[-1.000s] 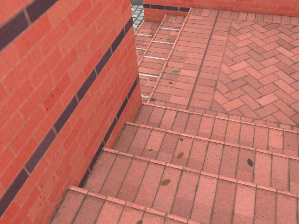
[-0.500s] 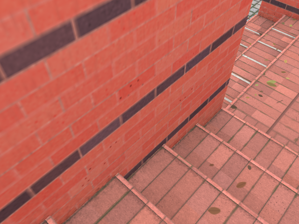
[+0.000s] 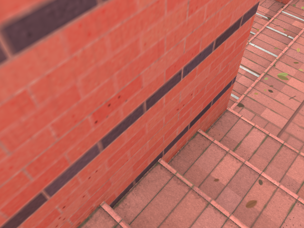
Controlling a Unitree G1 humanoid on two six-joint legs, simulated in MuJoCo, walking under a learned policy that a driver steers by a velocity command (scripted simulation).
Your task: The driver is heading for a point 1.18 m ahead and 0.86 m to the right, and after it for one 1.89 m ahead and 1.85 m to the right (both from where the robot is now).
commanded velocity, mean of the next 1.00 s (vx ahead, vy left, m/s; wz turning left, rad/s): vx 0.02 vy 0.00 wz -0.54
